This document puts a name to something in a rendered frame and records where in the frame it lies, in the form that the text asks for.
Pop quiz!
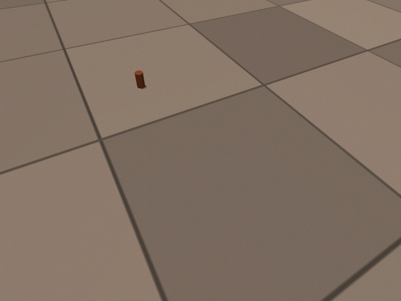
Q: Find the can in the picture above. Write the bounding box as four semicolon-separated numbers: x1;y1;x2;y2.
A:
135;70;145;88

